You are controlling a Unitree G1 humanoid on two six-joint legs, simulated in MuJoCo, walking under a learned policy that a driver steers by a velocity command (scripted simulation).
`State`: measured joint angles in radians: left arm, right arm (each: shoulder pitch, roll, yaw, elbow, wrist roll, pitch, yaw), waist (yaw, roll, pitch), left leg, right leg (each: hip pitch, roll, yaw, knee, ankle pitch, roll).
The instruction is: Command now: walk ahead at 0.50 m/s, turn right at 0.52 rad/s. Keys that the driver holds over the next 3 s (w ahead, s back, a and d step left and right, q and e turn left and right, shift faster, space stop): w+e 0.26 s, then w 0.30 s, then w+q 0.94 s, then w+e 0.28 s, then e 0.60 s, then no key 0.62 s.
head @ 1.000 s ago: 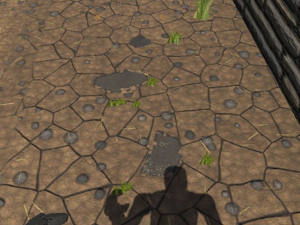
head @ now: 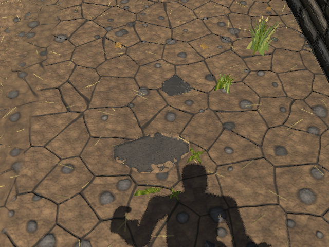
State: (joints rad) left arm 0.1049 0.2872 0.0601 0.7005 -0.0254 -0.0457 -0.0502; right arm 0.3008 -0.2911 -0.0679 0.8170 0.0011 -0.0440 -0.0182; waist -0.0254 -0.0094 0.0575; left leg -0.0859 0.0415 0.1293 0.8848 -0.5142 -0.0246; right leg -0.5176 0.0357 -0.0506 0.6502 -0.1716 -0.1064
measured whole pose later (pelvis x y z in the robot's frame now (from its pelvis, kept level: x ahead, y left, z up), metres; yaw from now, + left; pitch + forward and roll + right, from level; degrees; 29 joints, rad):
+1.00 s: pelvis +0.55 -0.07 +0.02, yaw -5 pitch +2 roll +0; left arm 0.10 0.25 0.04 0.67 0.00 -0.10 -0.01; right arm 0.39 -0.30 -0.06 0.81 0.03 -0.05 -0.01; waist -0.05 0.03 0.01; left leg -0.35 -0.01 -0.08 1.06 -0.45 0.02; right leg -0.36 0.01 -0.01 0.51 -0.18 -0.02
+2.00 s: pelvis +1.08 +0.00 +0.01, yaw +6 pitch +3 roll +1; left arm 0.13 0.30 0.05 0.70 0.00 -0.07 -0.05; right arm 0.25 -0.30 -0.05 0.77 -0.01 -0.04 -0.01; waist -0.02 -0.01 0.06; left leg -0.26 -0.05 -0.01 1.09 -0.57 -0.02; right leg -0.52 0.05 -0.01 0.57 -0.10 -0.07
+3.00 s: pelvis +1.20 +0.02 +0.02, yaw -13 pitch -1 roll +0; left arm 0.20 0.22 0.02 0.76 0.02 0.01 0.01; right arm 0.21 -0.26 -0.04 0.84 -0.02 -0.01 -0.03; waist -0.02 0.01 0.02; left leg -0.22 0.04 -0.04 0.48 -0.24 -0.06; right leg -0.19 0.03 0.05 0.52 -0.31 -0.01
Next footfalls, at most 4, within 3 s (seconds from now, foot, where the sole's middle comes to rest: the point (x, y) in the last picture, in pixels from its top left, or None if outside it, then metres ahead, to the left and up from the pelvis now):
0.42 left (146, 243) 0.45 0.10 -0.75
0.90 right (216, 196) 0.63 -0.19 -0.75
1.40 left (149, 143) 0.90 0.09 -0.75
1.92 right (177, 88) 1.25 -0.06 -0.75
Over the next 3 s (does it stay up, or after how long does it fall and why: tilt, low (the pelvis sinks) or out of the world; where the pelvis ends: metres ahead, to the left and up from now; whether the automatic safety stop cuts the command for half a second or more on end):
stays up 1.20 0.02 0.02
